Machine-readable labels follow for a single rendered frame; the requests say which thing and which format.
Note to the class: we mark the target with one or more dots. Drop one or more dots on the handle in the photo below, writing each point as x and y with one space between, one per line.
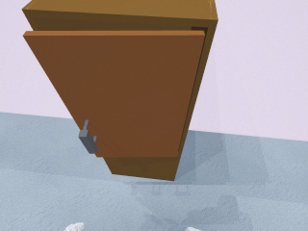
87 140

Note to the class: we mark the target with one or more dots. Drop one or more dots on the cupboard door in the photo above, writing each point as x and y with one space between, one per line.
134 87

